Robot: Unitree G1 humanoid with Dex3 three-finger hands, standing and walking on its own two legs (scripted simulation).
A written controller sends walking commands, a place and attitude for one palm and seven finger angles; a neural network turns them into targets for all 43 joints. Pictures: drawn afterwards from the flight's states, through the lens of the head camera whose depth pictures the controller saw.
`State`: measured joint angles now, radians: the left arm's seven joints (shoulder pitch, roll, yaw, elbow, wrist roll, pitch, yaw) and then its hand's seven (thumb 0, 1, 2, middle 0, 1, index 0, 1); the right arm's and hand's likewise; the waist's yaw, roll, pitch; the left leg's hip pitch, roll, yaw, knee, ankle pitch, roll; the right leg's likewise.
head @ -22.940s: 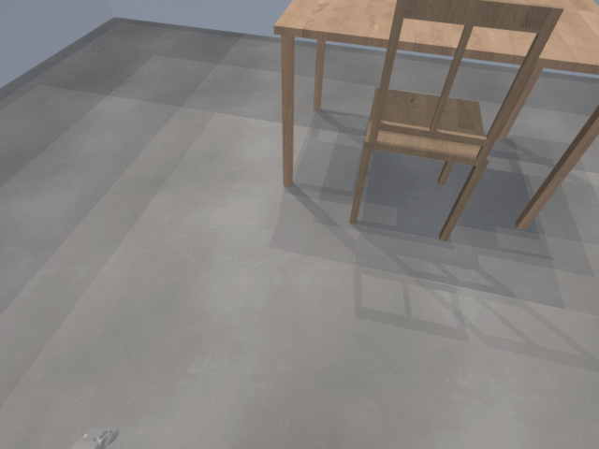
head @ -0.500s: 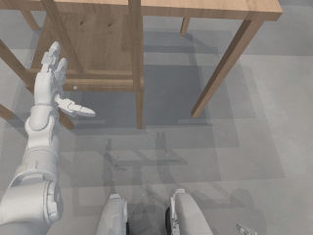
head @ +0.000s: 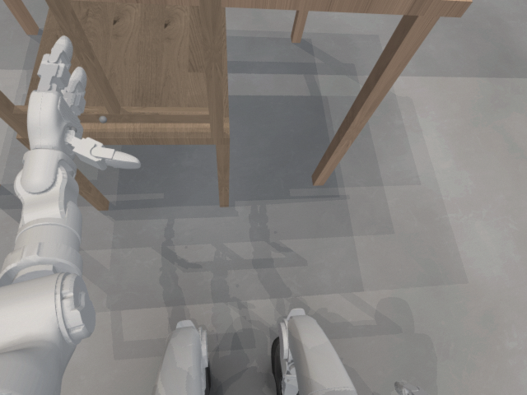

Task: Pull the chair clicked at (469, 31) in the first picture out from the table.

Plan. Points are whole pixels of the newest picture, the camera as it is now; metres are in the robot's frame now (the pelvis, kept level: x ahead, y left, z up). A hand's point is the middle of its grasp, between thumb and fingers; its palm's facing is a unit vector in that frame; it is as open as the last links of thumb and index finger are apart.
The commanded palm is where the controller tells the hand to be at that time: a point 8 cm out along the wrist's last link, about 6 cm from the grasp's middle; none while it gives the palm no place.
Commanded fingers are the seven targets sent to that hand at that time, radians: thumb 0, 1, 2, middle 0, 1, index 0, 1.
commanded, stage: push the fingers through the gap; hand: left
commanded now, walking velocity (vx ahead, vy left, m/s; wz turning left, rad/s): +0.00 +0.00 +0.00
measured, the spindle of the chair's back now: (76, 36) +0.62 +0.23 +0.06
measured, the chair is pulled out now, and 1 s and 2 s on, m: -0.10 -0.10 -0.10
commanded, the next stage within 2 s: hook a spindle and tug to test in 0.26 s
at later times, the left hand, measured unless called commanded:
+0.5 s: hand (99, 119) +0.50 +0.20 +0.03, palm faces +0.01 -1.00 -0.01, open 16.8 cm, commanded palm +0.48 +0.24 +0.04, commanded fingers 0.00 -0.50 0.30 -0.20 -0.52 -0.20 -0.52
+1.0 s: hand (111, 115) +0.51 +0.19 +0.03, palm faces +0.01 -1.00 -0.03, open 10.0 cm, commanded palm +0.48 +0.23 +0.04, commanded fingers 0.00 0.51 0.73 -0.50 -1.45 -0.50 -1.45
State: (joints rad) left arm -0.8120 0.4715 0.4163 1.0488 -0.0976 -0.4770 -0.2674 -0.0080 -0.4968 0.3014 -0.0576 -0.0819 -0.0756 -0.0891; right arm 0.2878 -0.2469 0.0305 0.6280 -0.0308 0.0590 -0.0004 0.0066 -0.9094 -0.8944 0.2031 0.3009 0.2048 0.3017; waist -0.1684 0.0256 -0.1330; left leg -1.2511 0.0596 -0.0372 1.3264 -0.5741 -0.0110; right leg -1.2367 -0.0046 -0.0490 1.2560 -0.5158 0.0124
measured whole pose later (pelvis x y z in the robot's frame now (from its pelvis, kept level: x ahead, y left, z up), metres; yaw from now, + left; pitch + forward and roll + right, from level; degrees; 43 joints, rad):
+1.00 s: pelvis +0.01 +0.01 +0.00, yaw +0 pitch +29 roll -4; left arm -0.82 0.45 0.40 1.05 -0.07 -0.48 -0.21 0.00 0.00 0.51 -0.45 -1.29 -0.45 -1.29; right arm 0.29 -0.24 0.03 0.61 -0.04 0.09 0.01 0.01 -0.91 -0.89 0.20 0.30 0.20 0.30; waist -0.19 0.03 -0.13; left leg -1.25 0.06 -0.03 1.32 -0.58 0.00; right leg -1.23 -0.01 -0.04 1.24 -0.52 0.02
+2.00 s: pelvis +0.00 +0.00 +0.01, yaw +1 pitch +27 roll -3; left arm -0.68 0.37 0.33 0.94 -0.10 -0.49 -0.21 0.02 0.90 0.90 -0.50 -1.45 -0.50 -1.45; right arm 0.27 -0.24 0.02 0.62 -0.02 0.05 0.01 0.01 -0.91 -0.89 0.20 0.30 0.20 0.30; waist -0.14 0.02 -0.14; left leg -1.19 0.05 -0.03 1.30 -0.57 -0.01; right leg -1.18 -0.01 -0.04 1.23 -0.52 0.02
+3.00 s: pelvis +0.01 +0.00 +0.02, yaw +0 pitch +25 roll -2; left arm -0.53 0.35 0.32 0.80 -0.14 -0.46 -0.24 -0.01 -0.55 0.20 0.00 -0.01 -0.01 -0.01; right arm 0.29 -0.23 0.01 0.61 -0.01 0.04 0.01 0.01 -0.91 -0.89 0.20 0.30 0.20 0.30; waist -0.12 0.02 -0.15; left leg -1.13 0.05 -0.02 1.25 -0.56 -0.01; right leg -1.13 0.00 -0.03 1.19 -0.50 0.01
